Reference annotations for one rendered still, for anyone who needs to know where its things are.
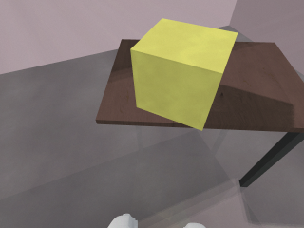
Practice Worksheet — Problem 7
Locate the table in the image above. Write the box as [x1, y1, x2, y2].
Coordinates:
[95, 39, 304, 187]

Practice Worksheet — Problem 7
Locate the carton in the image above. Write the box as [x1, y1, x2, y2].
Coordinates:
[130, 18, 238, 131]

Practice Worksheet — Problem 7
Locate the robot left thigh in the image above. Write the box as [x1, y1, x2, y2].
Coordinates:
[107, 215, 138, 228]

